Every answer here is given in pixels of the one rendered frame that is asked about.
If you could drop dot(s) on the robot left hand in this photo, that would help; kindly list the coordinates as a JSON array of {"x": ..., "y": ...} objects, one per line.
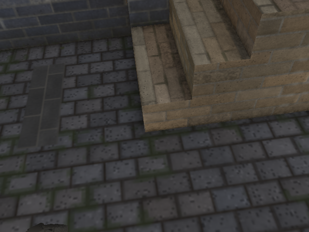
[{"x": 48, "y": 228}]

